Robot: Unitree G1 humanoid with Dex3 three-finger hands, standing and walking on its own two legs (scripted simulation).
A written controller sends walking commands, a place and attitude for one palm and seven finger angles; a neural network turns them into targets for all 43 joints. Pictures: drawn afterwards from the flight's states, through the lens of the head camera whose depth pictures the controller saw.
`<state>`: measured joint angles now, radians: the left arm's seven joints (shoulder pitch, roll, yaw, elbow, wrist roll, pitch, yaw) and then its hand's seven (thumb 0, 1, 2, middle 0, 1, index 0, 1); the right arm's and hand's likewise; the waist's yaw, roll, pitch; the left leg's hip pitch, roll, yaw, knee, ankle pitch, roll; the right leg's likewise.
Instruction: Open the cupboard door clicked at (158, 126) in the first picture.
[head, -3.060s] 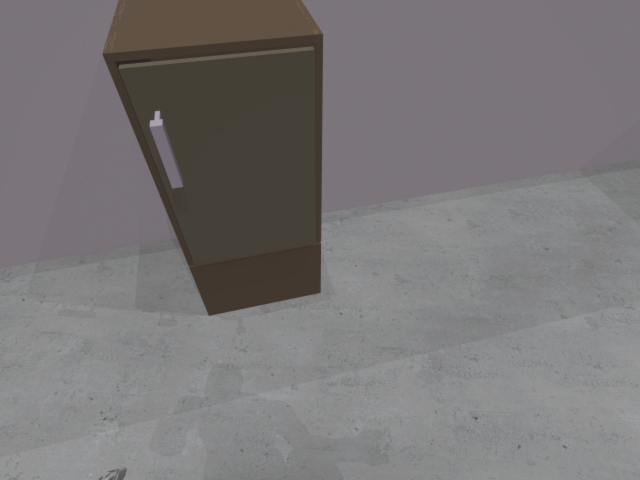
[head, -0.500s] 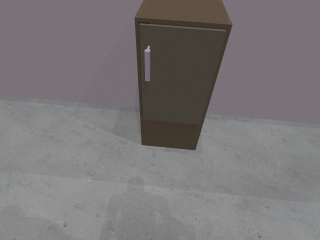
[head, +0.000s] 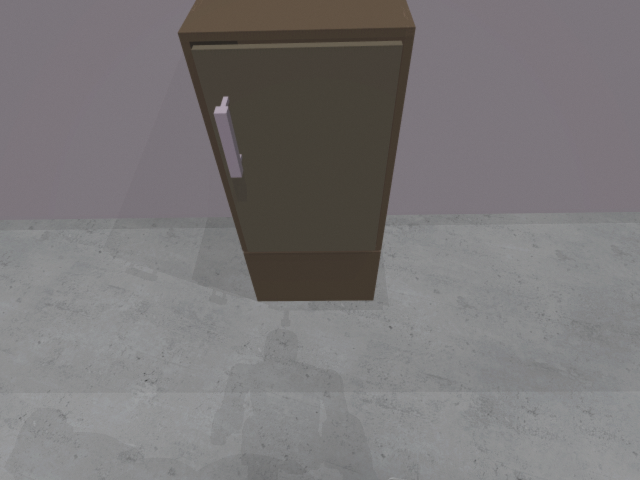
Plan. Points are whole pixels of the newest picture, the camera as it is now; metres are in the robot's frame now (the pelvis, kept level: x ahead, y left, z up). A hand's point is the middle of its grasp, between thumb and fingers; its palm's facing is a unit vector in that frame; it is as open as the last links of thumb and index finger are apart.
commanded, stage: take the last steps up to it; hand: left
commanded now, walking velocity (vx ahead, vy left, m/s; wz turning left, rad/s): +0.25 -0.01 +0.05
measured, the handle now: (231, 138) +0.74 +0.22 -0.01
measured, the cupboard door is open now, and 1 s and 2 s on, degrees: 0 0 0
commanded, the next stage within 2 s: come to a stop and stand still in 0.22 s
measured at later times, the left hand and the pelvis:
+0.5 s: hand out of the picture +0.12 +0.18 -0.17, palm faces +0.07 -0.99 -0.13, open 7.4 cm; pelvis +0.16 +0.03 +0.01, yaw -1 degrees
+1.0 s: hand (228, 422) +0.22 +0.16 -0.14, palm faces +0.04 -0.97 -0.25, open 7.4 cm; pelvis +0.15 -0.03 +0.02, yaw -1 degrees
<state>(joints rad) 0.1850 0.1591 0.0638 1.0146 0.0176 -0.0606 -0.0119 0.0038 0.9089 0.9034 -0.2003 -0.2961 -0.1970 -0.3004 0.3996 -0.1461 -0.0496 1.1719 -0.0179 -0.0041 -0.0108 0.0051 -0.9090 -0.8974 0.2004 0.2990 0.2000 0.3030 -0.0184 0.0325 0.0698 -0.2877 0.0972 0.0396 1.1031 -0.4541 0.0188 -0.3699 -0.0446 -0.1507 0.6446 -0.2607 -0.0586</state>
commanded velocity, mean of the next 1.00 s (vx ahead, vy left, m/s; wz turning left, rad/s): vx -0.03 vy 0.03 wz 0.01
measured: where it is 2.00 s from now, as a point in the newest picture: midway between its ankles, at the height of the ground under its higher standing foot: outside the picture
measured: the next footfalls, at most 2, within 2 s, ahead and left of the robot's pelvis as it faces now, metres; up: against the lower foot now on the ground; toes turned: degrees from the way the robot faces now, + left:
left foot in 0.36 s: +0.24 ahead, +0.12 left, +0.00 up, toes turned +8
right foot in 0.78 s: +0.22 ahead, -0.10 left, +0.00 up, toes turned +0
